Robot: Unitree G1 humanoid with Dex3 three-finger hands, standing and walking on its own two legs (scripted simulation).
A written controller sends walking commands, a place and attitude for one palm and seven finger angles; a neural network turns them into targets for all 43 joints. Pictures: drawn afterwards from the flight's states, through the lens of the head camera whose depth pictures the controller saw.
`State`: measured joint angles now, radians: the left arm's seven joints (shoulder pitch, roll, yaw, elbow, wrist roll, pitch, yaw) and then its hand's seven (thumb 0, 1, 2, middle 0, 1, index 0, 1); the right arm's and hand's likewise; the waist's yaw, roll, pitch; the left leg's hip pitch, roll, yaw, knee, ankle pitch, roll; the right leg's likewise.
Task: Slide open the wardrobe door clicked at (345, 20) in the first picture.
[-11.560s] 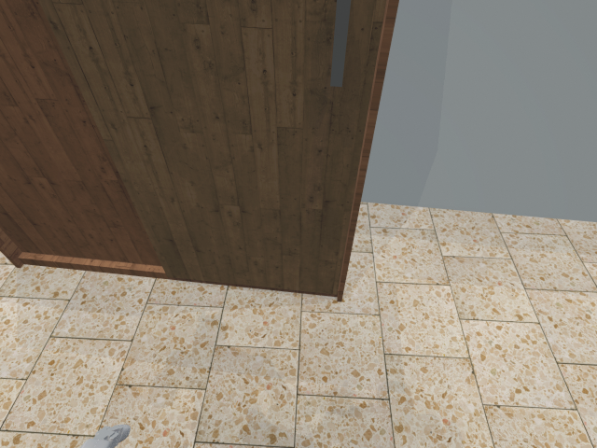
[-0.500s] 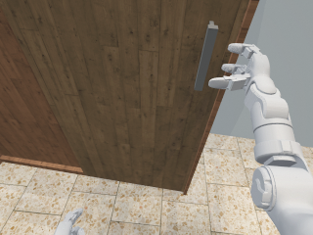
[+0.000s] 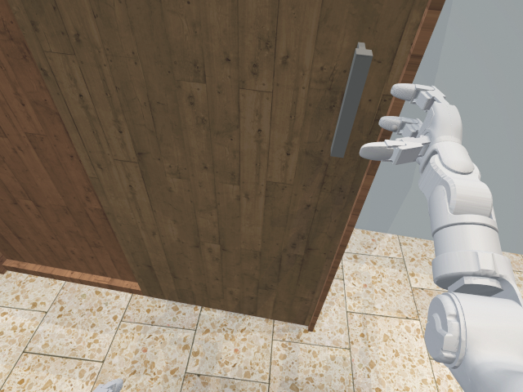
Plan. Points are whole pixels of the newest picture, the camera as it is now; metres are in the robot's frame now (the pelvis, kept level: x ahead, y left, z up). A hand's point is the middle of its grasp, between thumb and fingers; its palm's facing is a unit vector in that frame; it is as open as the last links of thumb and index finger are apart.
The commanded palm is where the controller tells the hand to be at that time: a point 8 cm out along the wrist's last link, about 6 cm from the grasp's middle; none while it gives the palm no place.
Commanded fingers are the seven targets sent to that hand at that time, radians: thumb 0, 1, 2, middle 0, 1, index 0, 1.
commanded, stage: move the hooked fingers beside the handle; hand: right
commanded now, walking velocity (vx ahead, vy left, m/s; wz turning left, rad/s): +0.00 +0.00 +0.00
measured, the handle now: (348, 102) +0.52 -0.09 +0.22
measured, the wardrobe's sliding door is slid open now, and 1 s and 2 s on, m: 0.00 0.00 0.00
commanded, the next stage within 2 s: feel for the door with the fingertips in 0.68 s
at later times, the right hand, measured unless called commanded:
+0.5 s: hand (391, 130) +0.45 -0.15 +0.22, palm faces +0.15 +0.99 +0.01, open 14.0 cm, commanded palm +0.42 -0.19 +0.23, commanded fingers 0.00 0.50 -0.30 0.30 1.20 0.30 1.20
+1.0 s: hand (369, 124) +0.45 -0.11 +0.22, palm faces +0.09 +1.00 +0.00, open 14.0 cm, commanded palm +0.43 -0.16 +0.22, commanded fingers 0.00 0.50 -0.30 0.30 1.20 0.30 1.20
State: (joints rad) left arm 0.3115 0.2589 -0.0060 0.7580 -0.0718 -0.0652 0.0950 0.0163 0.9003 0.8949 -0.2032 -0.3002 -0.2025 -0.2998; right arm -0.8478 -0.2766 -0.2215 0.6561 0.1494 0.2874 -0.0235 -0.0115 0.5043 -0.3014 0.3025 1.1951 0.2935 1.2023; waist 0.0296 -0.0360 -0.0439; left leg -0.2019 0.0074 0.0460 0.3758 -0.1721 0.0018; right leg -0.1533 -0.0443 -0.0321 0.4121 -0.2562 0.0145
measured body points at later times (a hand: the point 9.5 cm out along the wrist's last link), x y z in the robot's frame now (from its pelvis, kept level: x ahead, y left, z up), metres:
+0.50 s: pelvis -0.01 +0.00 +0.00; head -0.01 +0.01 +0.45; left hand +0.10 +0.25 -0.11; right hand +0.44 -0.20 +0.22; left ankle +0.02 +0.12 -0.74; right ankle -0.02 -0.13 -0.74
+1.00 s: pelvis -0.01 +0.00 +0.00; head -0.01 +0.01 +0.45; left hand +0.09 +0.25 -0.12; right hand +0.44 -0.17 +0.23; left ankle +0.02 +0.12 -0.74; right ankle -0.02 -0.13 -0.74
